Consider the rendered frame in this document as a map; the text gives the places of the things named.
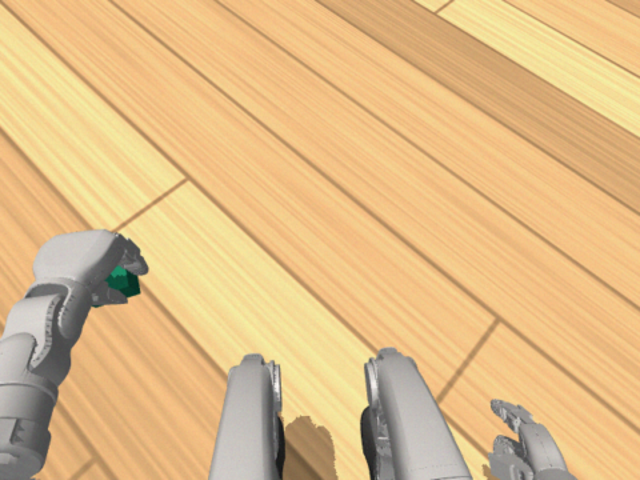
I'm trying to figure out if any left robot hand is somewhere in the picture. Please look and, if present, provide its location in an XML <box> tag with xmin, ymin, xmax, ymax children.
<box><xmin>33</xmin><ymin>229</ymin><xmax>149</xmax><ymax>306</ymax></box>

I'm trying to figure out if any right robot hand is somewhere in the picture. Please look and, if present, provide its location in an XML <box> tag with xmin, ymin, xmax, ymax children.
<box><xmin>488</xmin><ymin>399</ymin><xmax>568</xmax><ymax>480</ymax></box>

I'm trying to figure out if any left robot arm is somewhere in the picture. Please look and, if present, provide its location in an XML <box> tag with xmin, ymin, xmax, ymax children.
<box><xmin>0</xmin><ymin>277</ymin><xmax>93</xmax><ymax>480</ymax></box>

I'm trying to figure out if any right robot foot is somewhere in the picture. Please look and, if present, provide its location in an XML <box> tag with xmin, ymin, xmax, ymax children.
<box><xmin>360</xmin><ymin>406</ymin><xmax>378</xmax><ymax>480</ymax></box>

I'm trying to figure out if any small box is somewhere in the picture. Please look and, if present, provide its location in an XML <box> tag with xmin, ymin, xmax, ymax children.
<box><xmin>92</xmin><ymin>265</ymin><xmax>141</xmax><ymax>308</ymax></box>

